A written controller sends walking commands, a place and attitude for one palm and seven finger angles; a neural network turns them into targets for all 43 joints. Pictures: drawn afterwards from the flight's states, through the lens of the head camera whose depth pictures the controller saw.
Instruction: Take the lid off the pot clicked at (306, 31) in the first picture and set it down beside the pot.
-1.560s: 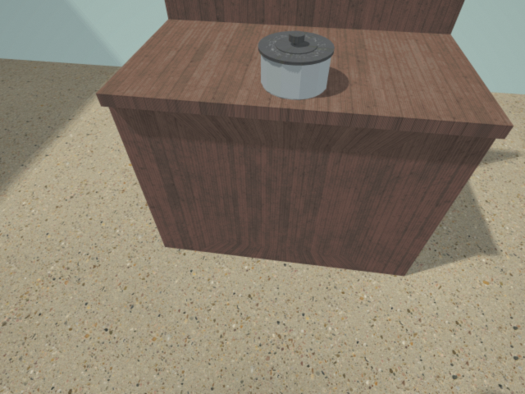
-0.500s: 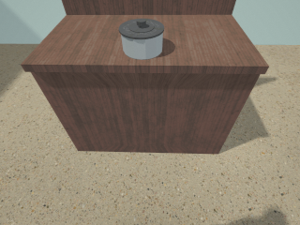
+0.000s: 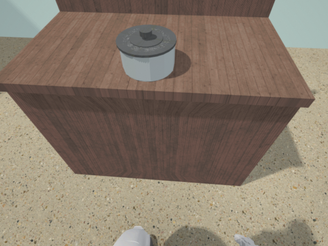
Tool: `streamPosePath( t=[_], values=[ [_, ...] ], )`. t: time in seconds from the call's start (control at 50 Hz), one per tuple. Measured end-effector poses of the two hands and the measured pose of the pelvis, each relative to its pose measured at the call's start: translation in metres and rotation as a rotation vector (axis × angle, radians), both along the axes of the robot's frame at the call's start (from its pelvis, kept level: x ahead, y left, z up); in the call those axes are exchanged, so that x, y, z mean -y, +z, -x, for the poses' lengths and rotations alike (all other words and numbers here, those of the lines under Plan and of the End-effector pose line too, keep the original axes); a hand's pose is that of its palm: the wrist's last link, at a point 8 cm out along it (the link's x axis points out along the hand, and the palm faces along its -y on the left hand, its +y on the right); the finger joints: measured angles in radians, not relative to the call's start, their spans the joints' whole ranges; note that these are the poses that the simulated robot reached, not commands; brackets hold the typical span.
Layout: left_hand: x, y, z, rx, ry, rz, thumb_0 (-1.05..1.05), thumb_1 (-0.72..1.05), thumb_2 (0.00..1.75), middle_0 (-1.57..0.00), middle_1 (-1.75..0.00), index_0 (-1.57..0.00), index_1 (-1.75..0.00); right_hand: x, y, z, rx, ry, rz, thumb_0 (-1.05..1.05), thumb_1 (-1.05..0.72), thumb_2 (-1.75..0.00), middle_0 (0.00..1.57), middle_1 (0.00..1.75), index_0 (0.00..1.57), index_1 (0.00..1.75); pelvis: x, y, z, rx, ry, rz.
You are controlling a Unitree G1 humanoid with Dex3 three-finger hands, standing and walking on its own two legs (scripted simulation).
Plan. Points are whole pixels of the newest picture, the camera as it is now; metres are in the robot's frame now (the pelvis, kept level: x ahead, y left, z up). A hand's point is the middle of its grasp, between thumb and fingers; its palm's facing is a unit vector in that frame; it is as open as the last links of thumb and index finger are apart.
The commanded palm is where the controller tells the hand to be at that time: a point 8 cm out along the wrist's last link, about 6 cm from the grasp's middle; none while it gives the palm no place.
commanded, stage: take the last steps up to it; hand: left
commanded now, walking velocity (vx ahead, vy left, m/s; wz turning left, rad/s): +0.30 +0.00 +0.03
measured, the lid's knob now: (145, 32) +0.70 +0.14 +0.16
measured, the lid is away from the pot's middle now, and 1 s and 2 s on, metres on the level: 0.00 0.00 0.00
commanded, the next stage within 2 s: come to a stop and stand still in 0.34 s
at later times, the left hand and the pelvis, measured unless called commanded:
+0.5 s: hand (125, 209) +0.23 +0.15 -0.16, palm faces +0.08 -0.97 -0.23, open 7.3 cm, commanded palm none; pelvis +0.19 -0.03 -0.01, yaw +2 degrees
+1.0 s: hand (123, 192) +0.29 +0.17 -0.16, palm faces +0.09 -0.95 -0.31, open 7.4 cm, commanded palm none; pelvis +0.22 -0.05 -0.01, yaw +1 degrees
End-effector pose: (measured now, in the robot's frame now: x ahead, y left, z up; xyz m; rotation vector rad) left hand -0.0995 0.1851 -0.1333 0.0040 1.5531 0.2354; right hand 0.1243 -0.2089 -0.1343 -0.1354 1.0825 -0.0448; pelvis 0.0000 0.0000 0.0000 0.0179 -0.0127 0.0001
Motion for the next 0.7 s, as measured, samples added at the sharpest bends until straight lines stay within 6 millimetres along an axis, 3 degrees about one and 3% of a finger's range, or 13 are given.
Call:
streamPosePath(
  t=[0.06, 0.1, 0.18, 0.3, 0.36, 0.4, 0.46, 0.54, 0.7],
  values=[
    [-0.009, -0.01, -0.021, -0.033, -0.006, 0.005, 0.01, 0.9, 0.9, -0.2, -0.3, -0.2, -0.3, -0.011, -0.005, -0.039, 0.06, 0.004, 0.003, 0.0, -0.91, -0.9, 0.2, 0.3, 0.2, 0.3, -0.006, -0.011, -0.032, 0.011, -0.016, 0.006],
    [-0.018, -0.019, -0.043, -0.043, -0.031, 0.005, 0.01, 0.9, 0.9, -0.2, -0.3, -0.2, -0.3, -0.012, -0.009, -0.049, 0.078, -0.022, 0.008, 0.0, -0.91, -0.9, 0.2, 0.3, 0.2, 0.3, -0.008, -0.018, -0.047, 0.014, -0.028, 0.001],
    [-0.036, -0.018, -0.117, 0.059, -0.066, -0.033, 0.01, 0.91, 0.9, -0.2, -0.3, -0.2, -0.3, -0.004, -0.012, -0.034, -0.022, -0.076, 0.019, -0.01, -0.91, -0.9, 0.2, 0.3, 0.2, 0.3, -0.005, -0.012, -0.073, 0.013, -0.015, -0.026],
    [-0.043, 0.004, -0.238, 0.284, -0.103, -0.098, 0.01, 0.92, 0.9, -0.2, -0.3, -0.2, -0.3, 0.037, -0.01, -0.02, -0.192, -0.09, 0.078, -0.02, -0.95, -0.9, 0.21, 0.3, 0.2, 0.3, 0.005, 0.0, -0.115, -0.017, 0.006, -0.023],
    [-0.037, 0.008, -0.284, 0.348, -0.139, -0.122, 0.01, 0.92, 0.9, -0.2, -0.3, -0.2, -0.3, 0.054, -0.014, -0.024, -0.249, -0.098, 0.076, -0.01, -0.94, -0.9, 0.2, 0.3, 0.2, 0.3, 0.019, -0.003, -0.14, -0.018, 0.015, -0.013],
    [-0.032, 0.002, -0.306, 0.383, -0.156, -0.142, 0.01, 0.92, 0.9, -0.2, -0.3, -0.2, -0.3, 0.065, -0.023, -0.032, -0.275, -0.1, 0.074, -0.01, -0.93, -0.9, 0.2, 0.3, 0.2, 0.3, 0.031, -0.013, -0.156, -0.025, 0.023, -0.026],
    [-0.021, 0.0, -0.32, 0.362, -0.137, -0.131, 0.01, 0.92, 0.9, -0.2, -0.3, -0.2, -0.3, 0.073, -0.024, -0.055, -0.297, -0.083, 0.086, 0.0, -0.92, -0.9, 0.2, 0.3, 0.2, 0.3, 0.034, -0.012, -0.176, -0.019, 0.033, 0.008],
    [-0.01, 0.001, -0.324, 0.277, -0.12, -0.105, 0.01, 0.92, 0.9, -0.2, -0.3, -0.2, -0.3, 0.072, -0.011, -0.104, -0.238, -0.078, 0.093, 0.0, -0.92, -0.9, 0.2, 0.3, 0.2, 0.3, 0.033, -0.002, -0.203, -0.02, 0.033, 0.009],
    [-0.031, -0.023, -0.34, 0.174, -0.085, -0.087, 0.01, 0.91, 0.9, -0.21, -0.3, -0.2, -0.3, 0.043, -0.006, -0.194, -0.118, -0.047, 0.1, 0.0, -0.91, -0.9, 0.2, 0.3, 0.2, 0.3, 0.018, -0.012, -0.239, 0.003, 0.014, 0.01]
  ],
)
